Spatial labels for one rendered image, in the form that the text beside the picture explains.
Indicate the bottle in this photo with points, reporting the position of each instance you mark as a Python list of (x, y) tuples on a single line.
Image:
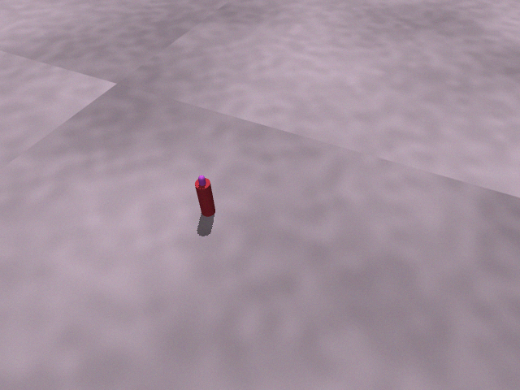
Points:
[(205, 196)]

